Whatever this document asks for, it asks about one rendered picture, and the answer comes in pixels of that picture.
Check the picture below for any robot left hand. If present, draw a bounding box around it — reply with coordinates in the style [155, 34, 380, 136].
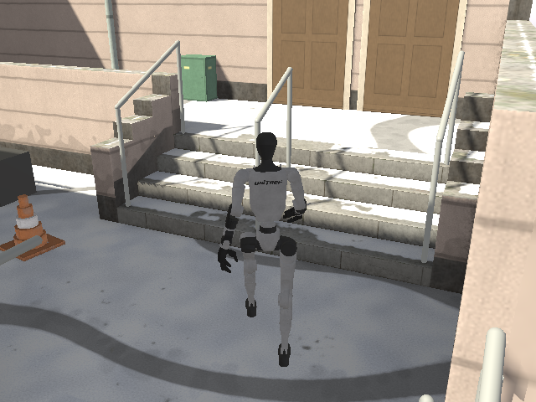
[218, 247, 238, 273]

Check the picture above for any robot left upper arm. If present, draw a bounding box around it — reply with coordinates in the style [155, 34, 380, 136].
[230, 168, 250, 217]

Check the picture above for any humanoid robot head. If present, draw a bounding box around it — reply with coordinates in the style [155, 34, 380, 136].
[253, 132, 281, 173]

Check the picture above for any robot left forearm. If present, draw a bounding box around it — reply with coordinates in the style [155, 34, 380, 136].
[219, 204, 239, 250]

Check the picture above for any robot right upper arm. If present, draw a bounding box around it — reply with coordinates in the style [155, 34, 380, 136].
[284, 167, 306, 210]

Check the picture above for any robot right forearm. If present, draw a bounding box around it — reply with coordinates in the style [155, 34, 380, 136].
[294, 199, 307, 216]

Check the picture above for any right robot thigh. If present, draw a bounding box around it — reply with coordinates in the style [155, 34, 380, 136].
[278, 235, 297, 309]

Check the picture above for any robot right hand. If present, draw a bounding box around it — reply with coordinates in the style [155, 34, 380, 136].
[283, 207, 302, 223]

